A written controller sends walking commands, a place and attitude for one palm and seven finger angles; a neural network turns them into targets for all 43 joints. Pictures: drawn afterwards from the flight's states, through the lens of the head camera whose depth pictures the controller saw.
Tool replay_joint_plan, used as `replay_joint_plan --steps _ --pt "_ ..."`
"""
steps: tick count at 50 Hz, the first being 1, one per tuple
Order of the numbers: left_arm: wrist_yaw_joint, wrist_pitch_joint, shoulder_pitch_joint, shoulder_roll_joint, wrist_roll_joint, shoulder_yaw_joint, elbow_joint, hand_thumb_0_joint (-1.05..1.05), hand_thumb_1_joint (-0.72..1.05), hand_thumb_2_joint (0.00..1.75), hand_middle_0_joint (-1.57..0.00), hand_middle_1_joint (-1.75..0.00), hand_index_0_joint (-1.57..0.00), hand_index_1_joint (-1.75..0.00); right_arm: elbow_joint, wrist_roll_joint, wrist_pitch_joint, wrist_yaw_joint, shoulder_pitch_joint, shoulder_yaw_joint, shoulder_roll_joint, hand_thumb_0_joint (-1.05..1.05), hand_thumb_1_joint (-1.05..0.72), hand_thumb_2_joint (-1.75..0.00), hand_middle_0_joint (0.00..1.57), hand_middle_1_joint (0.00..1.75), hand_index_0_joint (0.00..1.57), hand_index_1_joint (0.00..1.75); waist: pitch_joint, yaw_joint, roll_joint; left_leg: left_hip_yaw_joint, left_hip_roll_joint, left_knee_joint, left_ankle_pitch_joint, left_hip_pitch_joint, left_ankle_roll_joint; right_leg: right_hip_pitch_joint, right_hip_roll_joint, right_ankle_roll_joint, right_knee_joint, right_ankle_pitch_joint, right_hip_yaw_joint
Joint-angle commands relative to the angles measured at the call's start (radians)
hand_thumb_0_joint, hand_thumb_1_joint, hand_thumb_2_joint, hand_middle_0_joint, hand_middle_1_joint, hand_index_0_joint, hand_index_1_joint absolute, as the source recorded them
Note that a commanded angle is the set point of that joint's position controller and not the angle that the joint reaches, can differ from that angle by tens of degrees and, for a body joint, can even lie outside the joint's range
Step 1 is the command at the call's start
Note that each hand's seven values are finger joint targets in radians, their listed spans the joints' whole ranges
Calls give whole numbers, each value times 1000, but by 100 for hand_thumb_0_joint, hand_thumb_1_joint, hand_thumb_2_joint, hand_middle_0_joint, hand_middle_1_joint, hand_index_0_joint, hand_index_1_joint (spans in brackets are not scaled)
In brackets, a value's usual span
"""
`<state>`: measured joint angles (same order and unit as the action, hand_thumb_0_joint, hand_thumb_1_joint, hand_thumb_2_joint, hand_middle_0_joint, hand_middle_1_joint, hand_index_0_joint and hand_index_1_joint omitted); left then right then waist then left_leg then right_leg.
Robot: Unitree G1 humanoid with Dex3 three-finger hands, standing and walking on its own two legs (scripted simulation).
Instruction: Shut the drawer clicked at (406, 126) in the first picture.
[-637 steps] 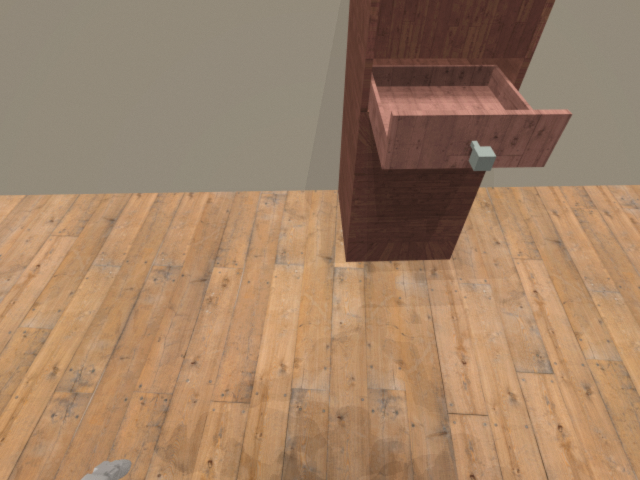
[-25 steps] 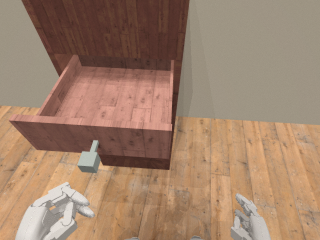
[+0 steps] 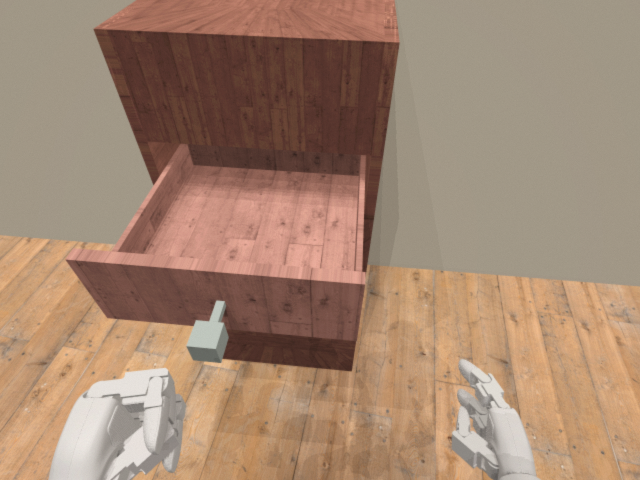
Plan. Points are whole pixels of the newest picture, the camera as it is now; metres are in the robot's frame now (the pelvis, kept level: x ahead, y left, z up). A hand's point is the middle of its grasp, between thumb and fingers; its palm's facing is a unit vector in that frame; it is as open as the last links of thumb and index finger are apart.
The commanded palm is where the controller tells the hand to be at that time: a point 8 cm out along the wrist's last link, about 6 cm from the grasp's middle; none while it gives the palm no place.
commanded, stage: raise the hand and make a fist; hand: left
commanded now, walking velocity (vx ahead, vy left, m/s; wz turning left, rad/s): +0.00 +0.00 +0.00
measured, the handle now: (212, 328) +0.30 +0.18 +0.02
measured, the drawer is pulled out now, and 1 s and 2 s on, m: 0.28 0.28 0.28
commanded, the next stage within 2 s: bring the fist close to the handle in 0.50 s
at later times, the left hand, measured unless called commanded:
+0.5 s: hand (185, 430) +0.15 +0.14 +0.12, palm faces +0.06 -0.99 -0.10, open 3.2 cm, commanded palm +0.09 +0.19 +0.13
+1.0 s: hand (188, 420) +0.16 +0.15 +0.09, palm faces +0.04 -1.00 -0.07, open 3.2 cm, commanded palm +0.12 +0.20 +0.08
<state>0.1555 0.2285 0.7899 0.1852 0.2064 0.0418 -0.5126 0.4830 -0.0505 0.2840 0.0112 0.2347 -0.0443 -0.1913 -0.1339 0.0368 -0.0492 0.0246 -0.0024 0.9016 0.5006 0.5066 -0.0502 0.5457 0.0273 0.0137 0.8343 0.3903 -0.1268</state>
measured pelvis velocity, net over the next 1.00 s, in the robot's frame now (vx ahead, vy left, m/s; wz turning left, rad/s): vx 0.00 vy -0.03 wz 0.01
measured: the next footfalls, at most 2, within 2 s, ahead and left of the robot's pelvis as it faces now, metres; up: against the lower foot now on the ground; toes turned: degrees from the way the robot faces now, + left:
none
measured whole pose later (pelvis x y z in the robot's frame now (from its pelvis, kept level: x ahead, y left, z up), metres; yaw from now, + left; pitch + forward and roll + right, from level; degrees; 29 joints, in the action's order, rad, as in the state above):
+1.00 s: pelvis +0.00 -0.03 +0.00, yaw +1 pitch +7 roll -1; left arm 0.25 0.34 0.63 0.20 0.26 0.15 -0.24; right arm 0.59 -0.04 0.32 0.04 0.23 -0.01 -0.24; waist -0.09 0.02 -0.04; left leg 0.00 0.02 0.86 0.47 0.52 -0.01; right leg 0.56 0.01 0.06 0.81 0.38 -0.15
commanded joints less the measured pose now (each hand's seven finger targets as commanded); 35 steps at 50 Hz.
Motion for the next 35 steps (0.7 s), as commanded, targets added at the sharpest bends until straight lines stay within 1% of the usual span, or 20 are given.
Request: replay_joint_plan --steps 1,3,4,6,7,10,11,14,18,19,22,23,24,25,26,28,29,30,33,35 --pt "-8 32 39 72 -4 34 -248 0 90 90 -140 -160 -140 -160 -167 -6 67 10 -100 57 -123 0 -90 -90 20 30 20 30 -1 -6 10 -90 26 -209 -299 -8 49 -102 -25 15 -107 -126 20" --pt "-17 29 29 92 -9 48 -270 0 90 90 -140 -160 -140 -160 -164 -6 71 12 -105 54 -124 0 -90 -90 20 30 20 30 -2 -3 7 -91 25 -216 -290 -16 50 -115 -25 17 -114 -118 21" --pt "-20 29 51 84 -8 51 -289 0 90 90 -140 -160 -140 -160 -166 -6 74 11 -103 55 -117 0 -90 -90 20 30 20 30 -24 5 3 -87 25 -217 -309 -33 50 -127 -24 17 -115 -135 22" --pt "-21 29 82 59 -8 31 -293 0 90 90 -140 -160 -140 -160 -161 -7 81 8 -97 56 -112 0 -90 -90 20 30 20 30 -31 5 -4 -84 26 -212 -349 -49 53 -129 -23 14 -112 -165 18" --pt "-18 31 64 44 -6 11 -290 0 90 90 -140 -160 -140 -160 -157 -6 84 6 -94 54 -116 0 -90 -90 20 30 20 30 -17 -4 4 -86 26 -212 -353 -48 56 -120 -23 12 -113 -172 15" --pt "-14 31 63 38 -8 3 -251 0 90 90 -140 -160 -140 -160 -147 -5 86 7 -96 57 -123 0 -90 -90 20 30 20 30 22 -9 39 -82 23 -212 -328 -26 50 -117 -24 10 -123 -168 19" --pt "-12 30 58 39 -9 1 -248 0 90 90 -140 -160 -140 -160 -149 -3 88 9 -97 57 -125 0 -90 -90 20 30 20 30 10 -11 55 -81 19 -210 -314 -23 46 -122 -23 9 -125 -167 24" --pt "-14 29 88 71 -20 40 -235 0 90 90 -140 -160 -140 -160 -146 -3 82 14 -102 61 -121 0 -90 -90 20 30 20 30 -7 2 52 -70 14 -211 -313 -19 42 -148 -19 13 -133 -173 36" --pt "-19 44 77 97 -14 76 -265 0 90 90 -140 -160 -140 -160 -144 -2 80 18 -109 61 -116 0 -90 -90 20 30 20 30 -30 12 10 -59 8 -203 -331 -29 37 -172 -15 16 -140 -199 48" --pt "-19 49 83 83 -4 76 -250 0 90 90 -140 -160 -140 -160 -140 -3 80 19 -102 60 -108 0 -90 -90 20 30 20 30 -21 9 18 -58 8 -205 -327 -28 38 -168 -17 16 -144 -198 46" --pt "-7 71 57 79 20 78 -241 0 90 90 -140 -160 -140 -160 -135 -5 92 22 -99 60 -117 0 -90 -90 20 30 20 30 -19 0 16 -56 6 -195 -320 -30 34 -164 -17 12 -154 -203 55" --pt "-7 75 48 80 22 80 -228 0 90 90 -140 -160 -140 -160 -128 -4 95 23 -107 59 -118 0 -90 -90 20 30 20 30 -3 -1 31 -59 5 -194 -314 -23 32 -163 -16 13 -162 -196 60" --pt "1 79 38 72 26 71 -214 0 90 90 -140 -160 -140 -160 -123 -5 99 24 -101 59 -121 0 -90 -90 20 30 20 30 9 -8 21 -55 4 -193 -291 -22 31 -152 -16 12 -169 -175 66" --pt "5 82 41 76 29 76 -200 0 90 90 -140 -160 -140 -160 -122 -6 104 25 -99 61 -121 0 -90 -90 20 30 20 30 11 -7 44 -57 5 -193 -294 -17 30 -159 -14 11 -172 -179 68" --pt "12 83 48 75 30 72 -202 0 90 90 -140 -160 -140 -160 -123 -6 109 24 -101 61 -123 0 -90 -90 20 30 20 30 -4 -6 39 -55 3 -190 -296 -20 28 -166 -12 10 -174 -185 75" --pt "18 78 66 112 26 117 -176 0 90 90 -140 -160 -140 -160 -113 -7 109 28 -109 66 -121 0 -90 -90 20 30 20 30 -25 4 55 -50 0 -185 -310 -16 27 -196 -7 12 -184 -203 92" --pt "25 77 72 115 28 122 -169 0 90 90 -140 -160 -140 -160 -115 -8 107 30 -107 65 -118 0 -90 -90 20 30 20 30 -27 4 74 -47 -2 -185 -307 -9 26 -203 -4 10 -192 -204 101" --pt "30 75 75 124 32 140 -163 0 90 90 -140 -160 -140 -160 -115 -10 106 32 -111 67 -116 0 -90 -90 20 30 20 30 -29 6 69 -44 -3 -184 -309 -9 27 -212 -1 8 -197 -212 111" --pt "44 73 16 104 49 137 -87 0 90 90 -140 -160 -140 -160 -100 -10 98 42 -125 64 -122 0 -90 -90 20 30 20 30 47 -7 91 -43 -6 -180 -257 25 26 -173 0 6 -227 -133 126" --pt "53 88 -25 92 64 128 -59 0 90 90 -140 -160 -140 -160 -99 -8 101 45 -113 62 -129 0 -90 -90 20 30 20 30 58 -15 80 -43 -10 -178 -225 33 25 -149 2 2 -237 -78 132"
